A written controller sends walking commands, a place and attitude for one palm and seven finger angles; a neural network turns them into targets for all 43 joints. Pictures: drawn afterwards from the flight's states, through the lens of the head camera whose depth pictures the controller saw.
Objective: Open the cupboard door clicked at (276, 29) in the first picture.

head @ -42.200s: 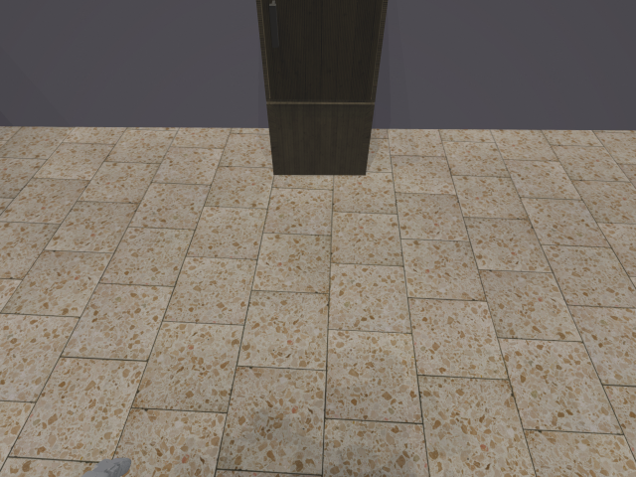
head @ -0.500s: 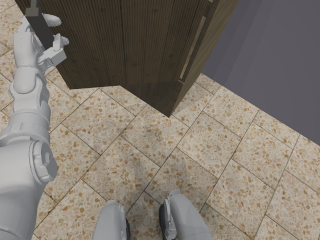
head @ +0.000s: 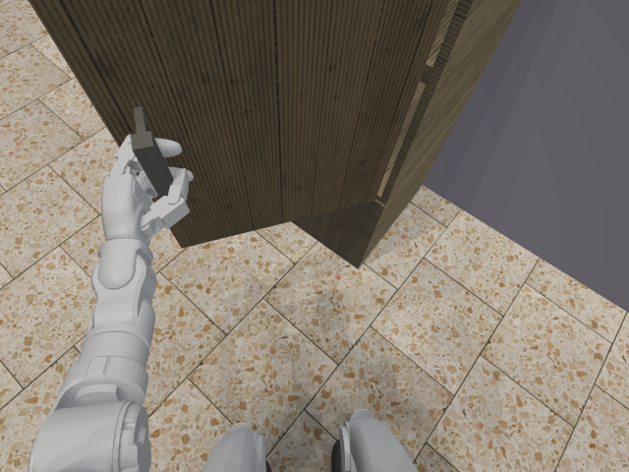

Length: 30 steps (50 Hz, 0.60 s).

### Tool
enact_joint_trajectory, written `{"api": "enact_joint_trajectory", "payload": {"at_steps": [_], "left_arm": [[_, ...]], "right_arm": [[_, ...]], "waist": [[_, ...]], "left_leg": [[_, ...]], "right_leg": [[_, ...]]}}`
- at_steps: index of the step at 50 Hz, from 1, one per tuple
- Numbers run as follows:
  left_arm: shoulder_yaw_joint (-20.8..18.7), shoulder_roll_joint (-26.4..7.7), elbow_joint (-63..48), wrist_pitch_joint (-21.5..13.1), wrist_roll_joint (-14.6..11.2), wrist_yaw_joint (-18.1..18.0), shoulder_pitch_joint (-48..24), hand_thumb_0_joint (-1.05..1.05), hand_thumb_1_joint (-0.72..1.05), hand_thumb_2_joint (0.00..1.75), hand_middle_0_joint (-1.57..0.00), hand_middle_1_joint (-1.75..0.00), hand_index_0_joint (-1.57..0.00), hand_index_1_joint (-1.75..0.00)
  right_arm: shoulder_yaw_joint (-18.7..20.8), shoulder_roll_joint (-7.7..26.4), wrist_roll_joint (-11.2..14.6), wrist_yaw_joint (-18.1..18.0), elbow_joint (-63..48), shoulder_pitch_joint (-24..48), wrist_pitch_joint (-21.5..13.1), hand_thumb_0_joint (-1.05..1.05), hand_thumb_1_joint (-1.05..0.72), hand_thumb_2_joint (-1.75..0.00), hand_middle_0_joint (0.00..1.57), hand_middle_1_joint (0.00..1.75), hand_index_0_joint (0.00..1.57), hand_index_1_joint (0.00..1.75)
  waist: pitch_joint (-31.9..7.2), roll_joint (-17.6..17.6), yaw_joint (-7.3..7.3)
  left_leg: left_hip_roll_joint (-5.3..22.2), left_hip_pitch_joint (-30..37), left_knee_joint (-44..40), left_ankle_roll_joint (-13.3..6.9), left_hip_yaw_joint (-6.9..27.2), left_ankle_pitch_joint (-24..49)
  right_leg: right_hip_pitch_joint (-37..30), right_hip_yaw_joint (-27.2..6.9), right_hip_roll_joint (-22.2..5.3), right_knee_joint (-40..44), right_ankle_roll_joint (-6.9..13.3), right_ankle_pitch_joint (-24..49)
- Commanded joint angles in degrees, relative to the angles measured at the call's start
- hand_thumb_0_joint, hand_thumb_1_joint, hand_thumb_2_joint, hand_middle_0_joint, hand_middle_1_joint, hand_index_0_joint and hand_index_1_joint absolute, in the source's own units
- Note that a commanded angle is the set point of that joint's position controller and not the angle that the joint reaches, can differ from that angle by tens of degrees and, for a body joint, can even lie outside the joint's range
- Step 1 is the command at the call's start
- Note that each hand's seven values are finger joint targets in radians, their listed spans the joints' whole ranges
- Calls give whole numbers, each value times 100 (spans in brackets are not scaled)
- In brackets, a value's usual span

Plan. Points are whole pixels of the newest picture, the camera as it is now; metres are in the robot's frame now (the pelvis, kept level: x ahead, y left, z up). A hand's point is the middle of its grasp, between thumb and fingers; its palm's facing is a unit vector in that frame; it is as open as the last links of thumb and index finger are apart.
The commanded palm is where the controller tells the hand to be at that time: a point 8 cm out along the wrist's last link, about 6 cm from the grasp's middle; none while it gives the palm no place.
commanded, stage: pull the door open along its arc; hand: left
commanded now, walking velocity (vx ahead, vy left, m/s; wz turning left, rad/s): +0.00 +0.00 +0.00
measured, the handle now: (158, 163) +0.50 +0.19 +0.04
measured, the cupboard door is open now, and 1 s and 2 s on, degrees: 55 84 84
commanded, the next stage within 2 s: open thumb and fingers to let go in 0.60 s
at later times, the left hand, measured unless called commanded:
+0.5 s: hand (246, 281) +0.33 +0.07 +0.03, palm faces +0.44 -0.90 +0.00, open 6.0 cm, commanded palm +0.26 +0.11 +0.03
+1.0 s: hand (274, 305) +0.31 +0.04 +0.03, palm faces +0.45 -0.89 -0.02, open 8.0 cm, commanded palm +0.26 +0.08 +0.03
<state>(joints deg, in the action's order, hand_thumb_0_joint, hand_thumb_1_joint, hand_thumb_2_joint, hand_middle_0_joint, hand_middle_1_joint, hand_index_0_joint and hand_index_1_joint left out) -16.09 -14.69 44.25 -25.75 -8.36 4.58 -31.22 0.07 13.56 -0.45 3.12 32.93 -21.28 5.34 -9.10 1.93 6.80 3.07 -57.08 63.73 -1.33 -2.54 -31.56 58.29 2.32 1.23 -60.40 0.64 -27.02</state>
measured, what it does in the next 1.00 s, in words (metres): shifts its weight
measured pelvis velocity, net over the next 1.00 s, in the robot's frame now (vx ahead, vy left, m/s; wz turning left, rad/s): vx -0.03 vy -0.06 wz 0.10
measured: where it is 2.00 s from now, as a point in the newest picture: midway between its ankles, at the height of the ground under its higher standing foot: outside the picture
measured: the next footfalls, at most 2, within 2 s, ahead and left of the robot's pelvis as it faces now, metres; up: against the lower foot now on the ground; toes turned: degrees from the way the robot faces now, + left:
none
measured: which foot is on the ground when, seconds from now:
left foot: down 0.00-1.00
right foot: down 0.00-1.00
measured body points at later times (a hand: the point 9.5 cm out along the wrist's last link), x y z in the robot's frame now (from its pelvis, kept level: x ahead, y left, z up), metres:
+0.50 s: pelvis -0.01 -0.03 +0.00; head +0.08 -0.04 +0.44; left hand +0.30 +0.12 +0.04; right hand +0.17 -0.24 -0.12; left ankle -0.02 +0.10 -0.65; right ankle +0.01 -0.12 -0.66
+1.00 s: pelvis -0.03 -0.06 +0.00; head +0.05 -0.08 +0.44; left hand +0.28 +0.08 +0.03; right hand +0.16 -0.27 -0.13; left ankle -0.02 +0.10 -0.65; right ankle +0.01 -0.12 -0.66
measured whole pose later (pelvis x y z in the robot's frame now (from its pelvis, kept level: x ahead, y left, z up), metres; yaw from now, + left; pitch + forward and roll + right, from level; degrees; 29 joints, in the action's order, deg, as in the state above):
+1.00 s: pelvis -0.03 -0.06 +0.00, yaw +6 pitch +17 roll +2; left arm 7.3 6.9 25.7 -24.8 5.3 -34.3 -7.8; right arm 1.5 10.7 -5.2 0.6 36.5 -8.9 -2.6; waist -9.1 1.2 1.0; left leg 0.8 -52.1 63.2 2.7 1.7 -28.4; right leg 53.9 6.4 -1.1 -65.2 5.3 -28.9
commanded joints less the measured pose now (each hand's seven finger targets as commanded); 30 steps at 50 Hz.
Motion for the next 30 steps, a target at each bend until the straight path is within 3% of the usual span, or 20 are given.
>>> {"api": "enact_joint_trajectory", "payload": {"at_steps": [1,4,5,8,10,17,22,30], "left_arm": [[-392,-328,-1794,-370,-57,-1418,472,0,90,90,-40,-135,-40,-135],[83,34,-2276,-398,491,-2053,860,0,90,90,-40,-135,-40,-135],[93,-1,-2470,-426,615,-2218,845,0,90,90,-40,-135,-40,-135],[497,612,-2562,-428,838,-2735,1104,0,90,90,-40,-135,-40,-135],[588,746,-2669,-433,900,-3004,1060,0,90,90,-40,-135,-40,-135],[1343,1569,-2774,-397,1254,-3727,1414,0,90,90,-40,-135,-40,-135],[2005,2042,-3193,-368,1499,-3815,1805,0,90,90,-40,-135,-40,-135],[2847,2665,-3706,-201,1687,-3842,2481,0,90,90,-40,-135,-40,-135]], "right_arm": [[341,741,-99,50,-584,-317,-296,0,-90,-90,20,30,20,30],[355,656,-199,98,-653,-153,-266,0,-90,-90,20,30,20,30],[364,650,-234,79,-686,-85,-267,0,-90,-90,20,30,20,30],[356,519,-296,35,-671,161,-266,0,-90,-90,20,30,20,30],[355,498,-331,-13,-691,324,-298,0,-90,-90,20,30,20,30],[337,314,-428,-76,-626,754,-471,0,-90,-90,20,30,20,30],[345,213,-469,-68,-630,893,-601,0,-90,-90,20,30,20,30],[300,113,-478,-105,-650,1131,-922,0,-90,-90,20,30,20,30]], "waist": [[-2462,-71,-633],[-2284,-191,-640],[-2319,-146,-651],[-2150,-210,-665],[-2123,-479,-628],[-2088,-536,-656],[-2179,-515,-632],[-1846,-741,-518]], "left_leg": [[-213,1239,-698,166,151,3477],[-237,1235,-711,172,131,3275],[-251,1225,-659,161,124,3228],[-278,1258,-692,187,137,2962],[-303,1180,-665,162,151,2704],[-379,1168,-656,162,131,2332],[-404,1271,-626,147,109,2321],[-419,1192,-632,155,203,1888]], "right_leg": [[-2366,81,64,285,61,3258],[-2450,40,16,254,81,3263],[-2451,9,6,238,95,3265],[-2425,15,-37,275,98,3084],[-2462,-8,-45,334,87,2947],[-2556,-68,-127,458,71,2742],[-2730,-142,-177,546,74,2962],[-2621,-223,-269,733,41,2685]]}}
